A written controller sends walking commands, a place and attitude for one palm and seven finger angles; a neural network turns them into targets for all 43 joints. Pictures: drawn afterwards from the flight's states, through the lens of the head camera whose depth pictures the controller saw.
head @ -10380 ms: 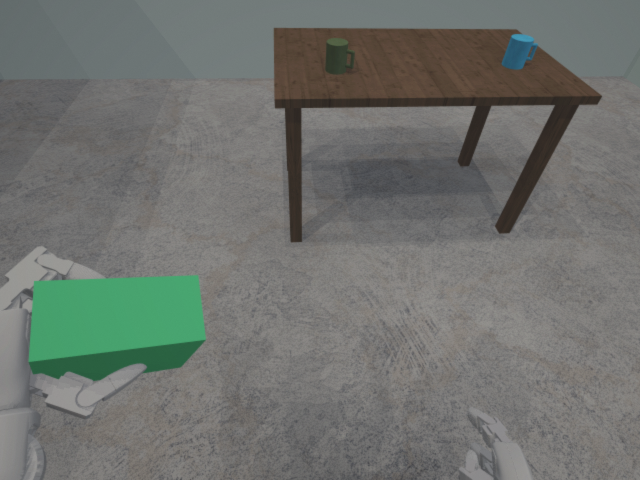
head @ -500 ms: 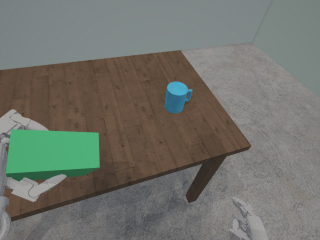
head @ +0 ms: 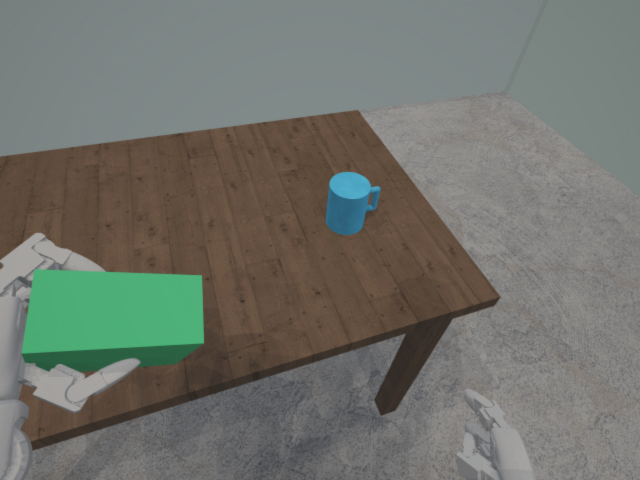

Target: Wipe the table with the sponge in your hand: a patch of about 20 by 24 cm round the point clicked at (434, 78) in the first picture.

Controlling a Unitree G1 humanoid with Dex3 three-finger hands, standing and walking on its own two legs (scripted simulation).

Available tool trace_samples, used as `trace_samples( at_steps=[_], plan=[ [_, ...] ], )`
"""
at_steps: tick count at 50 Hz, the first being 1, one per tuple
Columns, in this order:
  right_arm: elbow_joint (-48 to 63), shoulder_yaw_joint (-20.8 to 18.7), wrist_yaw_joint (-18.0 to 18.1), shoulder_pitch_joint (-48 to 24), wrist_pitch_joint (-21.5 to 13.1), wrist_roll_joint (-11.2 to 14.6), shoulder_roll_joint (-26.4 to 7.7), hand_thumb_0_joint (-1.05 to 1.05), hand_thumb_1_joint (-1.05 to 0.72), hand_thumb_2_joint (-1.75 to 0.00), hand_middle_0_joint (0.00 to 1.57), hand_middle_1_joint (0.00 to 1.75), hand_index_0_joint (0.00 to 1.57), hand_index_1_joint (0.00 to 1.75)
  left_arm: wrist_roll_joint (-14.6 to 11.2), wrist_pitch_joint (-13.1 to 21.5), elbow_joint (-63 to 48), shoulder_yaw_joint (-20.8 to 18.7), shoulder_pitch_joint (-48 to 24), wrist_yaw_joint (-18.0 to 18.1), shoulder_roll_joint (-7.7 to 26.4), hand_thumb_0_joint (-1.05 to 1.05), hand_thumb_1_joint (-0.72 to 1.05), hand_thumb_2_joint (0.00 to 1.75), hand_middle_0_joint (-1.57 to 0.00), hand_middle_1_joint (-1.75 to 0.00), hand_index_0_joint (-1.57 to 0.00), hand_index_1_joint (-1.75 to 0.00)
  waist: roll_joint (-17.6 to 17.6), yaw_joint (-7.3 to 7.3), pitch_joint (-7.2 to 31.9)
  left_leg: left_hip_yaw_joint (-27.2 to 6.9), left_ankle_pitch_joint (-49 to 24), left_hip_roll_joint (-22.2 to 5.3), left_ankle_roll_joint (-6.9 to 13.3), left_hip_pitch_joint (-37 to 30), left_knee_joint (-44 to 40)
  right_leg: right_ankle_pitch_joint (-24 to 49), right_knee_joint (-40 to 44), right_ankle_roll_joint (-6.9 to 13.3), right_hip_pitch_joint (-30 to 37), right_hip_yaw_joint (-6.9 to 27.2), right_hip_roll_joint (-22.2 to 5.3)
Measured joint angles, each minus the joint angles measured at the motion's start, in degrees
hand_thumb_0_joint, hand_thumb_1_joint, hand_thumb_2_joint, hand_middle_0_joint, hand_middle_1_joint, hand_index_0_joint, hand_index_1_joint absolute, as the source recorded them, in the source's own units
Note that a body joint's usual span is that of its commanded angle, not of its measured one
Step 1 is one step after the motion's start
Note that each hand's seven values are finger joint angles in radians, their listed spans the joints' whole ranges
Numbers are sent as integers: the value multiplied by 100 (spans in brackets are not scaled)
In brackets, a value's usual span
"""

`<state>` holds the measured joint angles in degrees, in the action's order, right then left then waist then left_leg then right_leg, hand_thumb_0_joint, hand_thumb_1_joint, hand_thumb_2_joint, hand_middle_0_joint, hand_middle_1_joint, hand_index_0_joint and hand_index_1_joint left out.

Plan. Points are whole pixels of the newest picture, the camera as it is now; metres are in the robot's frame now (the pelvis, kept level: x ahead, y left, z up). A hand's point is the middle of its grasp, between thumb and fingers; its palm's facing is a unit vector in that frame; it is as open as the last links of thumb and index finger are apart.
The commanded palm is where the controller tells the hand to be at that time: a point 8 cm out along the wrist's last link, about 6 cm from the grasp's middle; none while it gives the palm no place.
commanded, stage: look again from close up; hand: left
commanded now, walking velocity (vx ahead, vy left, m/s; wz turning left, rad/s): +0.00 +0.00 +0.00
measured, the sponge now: (143, 324) +0.23 +0.20 +0.13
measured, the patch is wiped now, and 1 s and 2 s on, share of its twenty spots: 0.00 0.00 0.00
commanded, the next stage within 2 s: turn the palm down, sponge in hand in 0.12 s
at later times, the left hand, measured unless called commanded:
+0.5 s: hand (92, 321) +0.23 +0.25 +0.13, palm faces +0.24 -0.78 -0.58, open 10.7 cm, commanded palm +0.17 +0.28 +0.17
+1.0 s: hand (123, 336) +0.22 +0.22 +0.11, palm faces +0.14 -0.56 -0.82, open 10.6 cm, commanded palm +0.19 +0.26 +0.17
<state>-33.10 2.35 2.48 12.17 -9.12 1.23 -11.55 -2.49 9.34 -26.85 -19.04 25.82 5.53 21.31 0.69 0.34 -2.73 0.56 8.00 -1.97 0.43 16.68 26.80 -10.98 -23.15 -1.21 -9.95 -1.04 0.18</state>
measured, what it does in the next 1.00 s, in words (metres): shifts its weight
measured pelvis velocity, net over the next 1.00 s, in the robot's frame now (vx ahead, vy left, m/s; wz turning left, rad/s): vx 0.03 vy -0.05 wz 0.03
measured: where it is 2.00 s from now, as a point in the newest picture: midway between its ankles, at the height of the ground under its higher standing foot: outside the picture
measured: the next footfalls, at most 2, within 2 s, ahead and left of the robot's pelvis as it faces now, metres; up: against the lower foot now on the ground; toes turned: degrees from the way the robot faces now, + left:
none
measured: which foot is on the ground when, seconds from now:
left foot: down 0.00-1.00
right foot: down 0.00-1.00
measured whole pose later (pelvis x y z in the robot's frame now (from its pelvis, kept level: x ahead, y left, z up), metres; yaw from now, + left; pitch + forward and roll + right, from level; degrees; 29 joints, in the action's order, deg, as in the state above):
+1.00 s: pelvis +0.03 -0.05 -0.02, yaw +2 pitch +0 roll +0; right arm -34.3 0.7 4.9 10.1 -5.1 -0.4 -14.3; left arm 13.0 2.3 -21.6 -17.2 26.0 -1.6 33.2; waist -3.6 2.7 0.1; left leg -2.5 15.1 -3.0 -2.2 22.3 37.6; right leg -21.6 -38.5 2.4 -16.8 -3.6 1.5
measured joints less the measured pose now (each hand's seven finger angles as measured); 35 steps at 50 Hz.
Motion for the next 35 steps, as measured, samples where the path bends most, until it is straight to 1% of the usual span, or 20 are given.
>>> trace_samples(
  at_steps=[6, 11, 12, 13, 14, 15, 16, 18, 19, 20, 21, 22, 23, 24, 26, 28, 31, 32, 34, 35],
  plan=[
    [16, 27, -11, -43, -8, -8, 26, 1, -91, -90, 20, 30, 20, 30, 1, -34, 37, 67, -30, -30, -54, -1, -54, 101, -65, -136, -67, -136, 14, 7, -12, 20, -8, 34, 15, -57, -85, -3, 60, -19, 43, 15, -35],
    [49, 32, -6, -71, -8, -15, 41, 1, -91, -90, 20, 30, 20, 30, -2, -54, -28, 84, 25, -44, -18, -1, -54, 101, -65, -136, -67, -136, 43, -3, -37, 31, -18, 56, 19, -90, -153, -12, 89, -23, 58, 21, -58],
    [198, 128, 136, 41, 32, 125, -22, 1, -91, -90, 20, 30, 20, 30, 76, -12, 20, 128, -207, -101, 234, -1, -54, 101, -65, -136, -67, -136, 32, 60, -71, -14, 7, 64, 38, -49, -91, -58, 35, -49, 46, -10, -52],
    [224, 125, 205, 129, -9, 49, -48, 1, -91, -90, 20, 30, 20, 30, 287, 4, 176, 123, -655, -213, 581, -1, -54, 102, -65, -136, -67, -136, 43, 186, -110, -50, 36, 87, 37, -14, -3, -117, -114, -8, -4, -41, -67],
    [125, 107, 152, 109, -36, -60, -68, 1, -91, -90, 20, 30, 20, 30, 406, -54, 372, 68, -1090, -249, 833, -2, -54, 102, -66, -136, -67, -136, 48, 226, -134, -97, 63, 116, 21, 18, 84, -200, -263, 20, -41, -88, -91],
    [-13, 119, 47, 26, -22, -136, -92, 1, -91, -90, 20, 30, 20, 30, 451, -170, 534, -53, -1403, -241, 982, -2, -54, 102, -66, -136, -67, -136, 55, 218, -121, -124, 86, 135, 2, 44, 148, -272, -380, 37, -81, -113, -109],
    [-124, 131, -36, -59, 13, -159, -113, 1, -91, -90, 20, 30, 20, 30, 379, -361, 634, -197, -1607, -237, 1021, -2, -54, 102, -66, -136, -67, -136, 48, 210, -89, -113, 112, 136, -12, 41, 186, -322, -458, 39, -104, -100, -115],
    [-268, 130, -133, -179, 55, -91, -150, 1, -91, -90, 20, 30, 20, 30, 42, -827, 705, -464, -1680, -274, 859, -2, -54, 102, -65, -136, -67, -136, -34, 178, 30, -39, 172, 110, -26, -18, 215, -359, -508, 23, -89, -22, -100],
    [-287, 117, -151, -196, 66, -40, -173, 1, -91, -90, 20, 30, 20, 30, -78, -1084, 679, -526, -1591, -324, 746, -2, -54, 102, -65, -136, -67, -136, -91, 166, 99, 1, 199, 101, -27, -58, 211, -370, -514, 22, -70, 19, -94],
    [-271, 101, -157, -195, 82, 9, -202, 1, -91, -90, 21, 30, 20, 30, -105, -1321, 636, -515, -1451, -386, 648, -1, -54, 102, -65, -136, -67, -136, -149, 155, 157, 31, 220, 102, -23, -94, 204, -390, -528, 24, -53, 48, -98],
    [-232, 87, -160, -192, 105, 45, -234, 1, -91, -90, 21, 30, 20, 30, -46, -1517, 589, -434, -1273, -453, 576, -1, -54, 102, -65, -136, -67, -136, -201, 144, 198, 48, 235, 112, -18, -119, 202, -417, -558, 25, -47, 64, -109],
    [-184, 80, -168, -204, 135, 76, -267, 1, -91, -90, 20, 30, 20, 30, 72, -1675, 532, -310, -1062, -520, 527, -1, -54, 102, -65, -136, -67, -136, -248, 131, 210, 58, 248, 121, -14, -134, 211, -449, -599, 26, -48, 72, -119],
    [-129, 75, -172, -227, 168, 76, -294, 1, -91, -90, 20, 30, 20, 30, 224, -1777, 468, -156, -834, -579, 501, -1, -54, 102, -65, -136, -67, -136, -281, 116, 202, 60, 260, 131, -12, -132, 230, -484, -655, 28, -64, 73, -129],
    [-77, 70, -170, -260, 195, 51, -308, 1, -91, -90, 20, 30, 20, 30, 372, -1806, 414, 1, -605, -629, 492, -1, -54, 102, -65, -136, -67, -136, -299, 101, 177, 55, 271, 137, -15, -113, 262, -522, -723, 32, -96, 68, -136],
    [-13, 57, -146, -335, 220, -39, -291, 1, -91, -90, 20, 30, 20, 30, 566, -1654, 328, 243, -182, -669, 510, -1, -54, 102, -65, -136, -67, -136, -274, 81, 120, 25, 301, 136, -38, -15, 364, -603, -889, 53, -212, 39, -134],
    [-20, 27, -97, -377, 205, -121, -227, 1, -91, -90, 20, 30, 20, 30, 658, -1331, 237, 334, 95, -614, 608, -2, -54, 102, -65, -136, -67, -135, -185, 129, 76, -31, 351, 103, -87, 126, 511, -687, -1060, 98, -346, -12, -100],
    [-147, -39, -48, -363, 132, -231, -127, 1, -91, -90, 20, 30, 20, 30, 801, -648, 115, 236, 225, -295, 708, -2, -54, 102, -65, -136, -67, -135, -62, 248, 71, -187, 450, 27, -184, 341, 759, -790, -1231, 193, -480, -157, -13],
    [-204, -56, -45, -347, 125, -253, -113, 1, -91, -90, 20, 30, 20, 30, 868, -481, 82, 165, 192, -176, 740, -2, -54, 102, -66, -136, -67, -135, -49, 287, 89, -249, 490, 2, -214, 410, 847, -822, -1273, 223, -509, -215, 18],
    [-310, -85, -38, -313, 146, -284, -114, 1, -91, -90, 20, 30, 20, 30, 1010, -276, 108, 30, -12, 40, 797, -2, -54, 102, -66, -135, -67, -135, -76, 332, 137, -386, 566, -22, -258, 524, 1011, -891, -1348, 271, -537, -344, 59],
    [-363, -94, -29, -304, 173, -294, -125, 1, -91, -90, 20, 30, 20, 30, 1062, -246, 191, -29, -157, 111, 818, -2, -54, 102, -66, -135, -67, -135, -114, 342, 165, -444, 598, -26, -272, 562, 1075, -923, -1379, 287, -541, -400, 70]
  ],
)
